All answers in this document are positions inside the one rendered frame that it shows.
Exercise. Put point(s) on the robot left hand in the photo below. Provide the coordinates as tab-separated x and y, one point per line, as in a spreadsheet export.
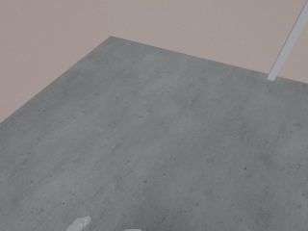
78	224

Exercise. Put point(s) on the panel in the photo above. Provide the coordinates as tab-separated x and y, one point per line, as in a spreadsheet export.
290	42

